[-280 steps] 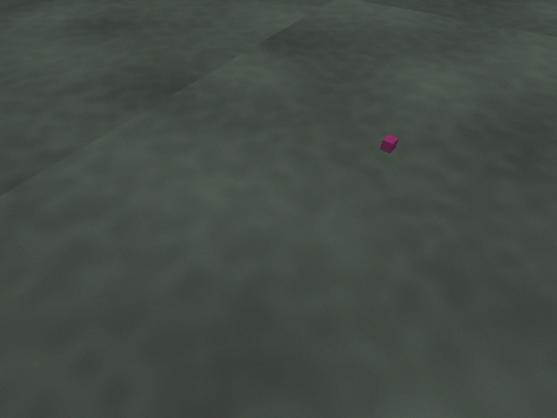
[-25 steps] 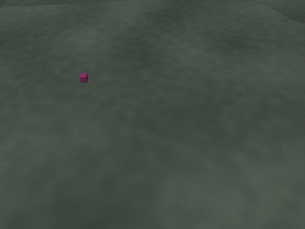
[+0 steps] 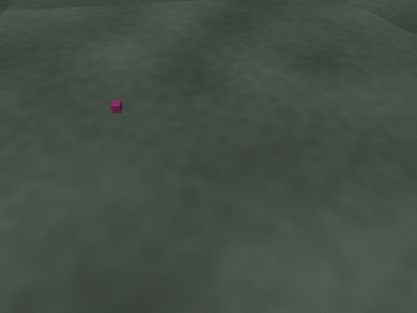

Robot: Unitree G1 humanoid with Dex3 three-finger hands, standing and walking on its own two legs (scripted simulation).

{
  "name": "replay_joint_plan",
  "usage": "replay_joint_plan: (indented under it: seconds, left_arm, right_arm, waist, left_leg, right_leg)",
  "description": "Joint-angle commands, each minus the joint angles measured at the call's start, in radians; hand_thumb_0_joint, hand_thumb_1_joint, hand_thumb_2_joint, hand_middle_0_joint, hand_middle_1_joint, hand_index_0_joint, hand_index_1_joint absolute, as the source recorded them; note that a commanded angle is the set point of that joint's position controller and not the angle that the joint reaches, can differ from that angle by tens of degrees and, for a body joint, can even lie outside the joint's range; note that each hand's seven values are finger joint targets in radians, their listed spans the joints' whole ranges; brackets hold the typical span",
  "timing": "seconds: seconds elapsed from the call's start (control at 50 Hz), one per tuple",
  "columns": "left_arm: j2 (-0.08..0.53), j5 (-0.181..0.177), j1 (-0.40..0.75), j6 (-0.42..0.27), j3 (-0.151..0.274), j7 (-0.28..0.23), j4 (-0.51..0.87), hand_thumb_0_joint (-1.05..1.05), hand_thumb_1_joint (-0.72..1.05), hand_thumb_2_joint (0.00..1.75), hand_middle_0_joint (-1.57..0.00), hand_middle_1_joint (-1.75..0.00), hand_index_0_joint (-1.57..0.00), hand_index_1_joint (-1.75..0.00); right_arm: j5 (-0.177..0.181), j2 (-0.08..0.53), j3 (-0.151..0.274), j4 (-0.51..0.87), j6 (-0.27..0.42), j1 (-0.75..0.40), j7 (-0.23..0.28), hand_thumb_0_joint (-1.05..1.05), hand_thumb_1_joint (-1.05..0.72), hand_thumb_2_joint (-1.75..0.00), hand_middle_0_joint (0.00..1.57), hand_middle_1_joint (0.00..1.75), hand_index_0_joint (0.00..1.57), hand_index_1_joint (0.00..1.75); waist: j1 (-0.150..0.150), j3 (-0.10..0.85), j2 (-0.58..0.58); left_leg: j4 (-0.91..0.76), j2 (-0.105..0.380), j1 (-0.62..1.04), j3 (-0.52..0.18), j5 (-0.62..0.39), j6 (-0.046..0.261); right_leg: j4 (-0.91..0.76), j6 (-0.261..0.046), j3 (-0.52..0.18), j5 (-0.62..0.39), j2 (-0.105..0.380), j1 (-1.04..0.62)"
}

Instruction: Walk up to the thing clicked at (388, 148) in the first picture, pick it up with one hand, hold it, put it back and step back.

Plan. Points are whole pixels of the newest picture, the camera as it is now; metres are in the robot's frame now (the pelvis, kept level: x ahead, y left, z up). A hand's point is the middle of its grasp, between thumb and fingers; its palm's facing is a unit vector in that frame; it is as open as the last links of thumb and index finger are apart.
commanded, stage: stand
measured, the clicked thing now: (116, 106) +1.75 +0.77 -0.75
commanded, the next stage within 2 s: walk up in 0.26 s
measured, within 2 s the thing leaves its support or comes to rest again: neither
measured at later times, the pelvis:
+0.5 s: pelvis -0.01 -0.02 -0.01, yaw +7 degrees
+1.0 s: pelvis -0.01 +0.00 -0.02, yaw +17 degrees
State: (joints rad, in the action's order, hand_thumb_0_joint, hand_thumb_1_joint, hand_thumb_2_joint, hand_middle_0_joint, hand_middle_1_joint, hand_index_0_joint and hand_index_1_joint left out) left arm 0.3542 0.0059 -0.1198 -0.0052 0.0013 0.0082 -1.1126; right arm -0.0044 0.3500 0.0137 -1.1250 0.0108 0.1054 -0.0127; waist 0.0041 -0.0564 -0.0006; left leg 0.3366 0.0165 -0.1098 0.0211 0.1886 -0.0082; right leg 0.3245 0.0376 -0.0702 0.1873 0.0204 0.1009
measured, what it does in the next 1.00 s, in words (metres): steps on the spot, turning left: left foot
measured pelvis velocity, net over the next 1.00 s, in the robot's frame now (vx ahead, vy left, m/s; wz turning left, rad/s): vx -0.01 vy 0.00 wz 0.30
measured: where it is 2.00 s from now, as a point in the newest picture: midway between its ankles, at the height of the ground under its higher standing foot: outside the picture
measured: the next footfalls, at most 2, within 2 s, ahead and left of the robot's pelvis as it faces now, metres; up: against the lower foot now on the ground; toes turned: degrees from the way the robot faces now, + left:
left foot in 0.72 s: +0.01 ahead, +0.13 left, +0.00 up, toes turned +14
right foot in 1.08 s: +0.09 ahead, -0.15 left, +0.00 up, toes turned +23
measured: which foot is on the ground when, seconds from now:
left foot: down 0.00-0.48, up 0.50-0.70, down 0.72-1.00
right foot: down 0.00-0.74, up 0.76-1.00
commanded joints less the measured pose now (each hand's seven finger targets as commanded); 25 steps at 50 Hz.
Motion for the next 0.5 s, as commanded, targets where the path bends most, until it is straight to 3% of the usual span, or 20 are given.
replay_joint_plan:
  seconds: [0.0,0.1,0.22,0.24,0.26,0.32,0.36,0.4,0.42,0.44,0.46,0.48]
  left_arm:
    - [0.212,0.005,0.031,-0.022,0.037,-0.019,0.058,0.0,0.9,0.9,-0.2,-0.3,-0.2,-0.3]
    - [0.209,0.005,0.031,-0.021,0.035,-0.02,0.057,0.0,0.9,0.9,-0.2,-0.3,-0.2,-0.3]
    - [0.213,0.004,0.024,-0.024,0.036,-0.02,0.059,0.0,0.9,0.9,-0.2,-0.3,-0.2,-0.3]
    - [0.256,0.001,0.084,-0.013,0.076,-0.015,0.084,0.0,0.9,0.9,-0.2,-0.3,-0.2,-0.3]
    - [0.247,0.002,0.067,-0.006,0.077,-0.017,0.095,0.0,0.9,0.9,-0.2,-0.3,-0.2,-0.3]
    - [0.215,0.0,0.03,0.003,0.077,-0.015,0.1,0.0,0.9,0.9,-0.2,-0.3,-0.2,-0.3]
    - [0.217,0.002,0.029,0.007,0.083,-0.012,0.109,0.0,0.9,0.9,-0.2,-0.3,-0.2,-0.3]
    - [0.228,0.007,0.017,0.008,0.093,-0.011,0.117,0.0,0.9,0.9,-0.2,-0.3,-0.2,-0.3]
    - [0.247,0.01,0.006,0.006,0.1,-0.011,0.121,0.0,0.9,0.9,-0.2,-0.3,-0.2,-0.3]
    - [0.285,0.014,0.004,0.006,0.112,-0.011,0.124,0.0,0.9,0.9,-0.2,-0.3,-0.2,-0.3]
    - [0.322,0.022,0.033,0.005,0.122,-0.013,0.144,0.0,0.9,0.9,-0.2,-0.3,-0.2,-0.3]
    - [0.322,0.031,0.056,0.001,0.129,-0.014,0.173,0.0,0.9,0.9,-0.2,-0.3,-0.2,-0.3]
  right_arm:
    - [-0.003,0.218,0.039,0.061,0.018,-0.039,0.016,0.0,-0.9,-0.9,0.2,0.3,0.2,0.3]
    - [-0.003,0.216,0.038,0.062,0.017,-0.04,0.016,0.0,-0.9,-0.9,0.2,0.3,0.2,0.3]
    - [-0.003,0.214,0.04,0.062,0.014,-0.034,0.016,0.0,-0.9,-0.9,0.2,0.3,0.2,0.3]
    - [0.007,0.267,0.067,0.093,0.009,0.005,0.014,0.0,-0.9,-0.9,0.2,0.3,0.2,0.3]
    - [0.008,0.278,0.074,0.101,0.008,0.009,0.016,0.0,-0.9,-0.9,0.2,0.3,0.2,0.3]
    - [0.002,0.285,0.087,0.136,0.004,-0.006,0.017,0.0,-0.9,-0.9,0.2,0.3,0.2,0.3]
    - [-0.003,0.281,0.092,0.158,-0.001,-0.008,0.019,0.0,-0.9,-0.9,0.2,0.3,0.2,0.3]
    - [-0.005,0.262,0.092,0.179,-0.006,-0.015,0.018,0.0,-0.9,-0.9,0.2,0.3,0.2,0.3]
    - [-0.006,0.243,0.09,0.193,-0.009,-0.023,0.018,0.0,-0.9,-0.9,0.2,0.3,0.2,0.3]
    - [-0.004,0.221,0.086,0.205,-0.012,-0.027,0.02,0.0,-0.9,-0.9,0.2,0.3,0.2,0.3]
    - [-0.009,0.216,0.091,0.217,-0.016,-0.016,0.022,0.0,-0.9,-0.9,0.2,0.3,0.2,0.3]
    - [-0.018,0.229,0.098,0.226,-0.021,0.015,0.025,0.0,-0.9,-0.9,0.2,0.3,0.2,0.3]
  waist:
    - [0.0,0.089,0.002]
    - [0.001,0.069,-0.005]
    - [0.003,0.083,-0.006]
    - [0.002,0.052,-0.003]
    - [-0.005,0.058,0.026]
    - [-0.017,0.076,0.079]
    - [-0.021,0.084,0.1]
    - [-0.03,0.086,0.08]
    - [-0.038,0.09,0.027]
    - [-0.043,0.082,-0.073]
    - [-0.046,0.067,-0.163]
    - [-0.045,0.044,-0.178]
  left_leg:
    - [-0.05,0.121,0.042,-0.085,-0.153,0.031]
    - [-0.055,0.119,0.041,-0.086,-0.129,0.029]
    - [-0.044,0.116,0.046,-0.079,-0.152,0.032]
    - [-0.016,0.112,-0.064,-0.142,-0.286,0.057]
    - [-0.016,0.135,-0.055,-0.159,-0.332,0.07]
    - [0.003,0.165,-0.05,-0.226,-0.343,0.11]
    - [0.025,0.147,-0.098,-0.223,-0.277,0.1]
    - [0.077,0.103,-0.168,-0.193,-0.203,0.076]
    - [0.148,0.059,-0.217,-0.15,-0.153,0.055]
    - [0.272,-0.011,-0.279,-0.075,-0.063,0.034]
    - [0.442,-0.057,-0.31,-0.012,0.224,0.021]
    - [0.576,-0.011,-0.347,-0.028,0.373,0.014]
  right_leg:
    - [-0.037,-0.051,-0.05,-0.175,0.098,0.013]
    - [-0.037,-0.052,-0.047,-0.144,0.095,0.033]
    - [-0.039,-0.051,-0.051,-0.186,0.1,0.018]
    - [0.065,-0.051,0.042,-0.114,0.052,-0.026]
    - [0.089,-0.053,0.058,-0.073,0.04,-0.011]
    - [0.129,-0.051,0.069,-0.003,0.019,0.026]
    - [0.127,-0.062,0.061,0.015,0.029,0.001]
    - [0.085,-0.091,0.026,0.029,0.071,-0.041]
    - [0.042,-0.119,-0.02,0.024,0.118,-0.074]
    - [-0.019,-0.177,-0.098,0.024,0.201,-0.09]
    - [-0.059,-0.267,-0.19,-0.037,0.336,-0.05]
    - [-0.071,-0.325,-0.23,-0.116,0.423,-0.007]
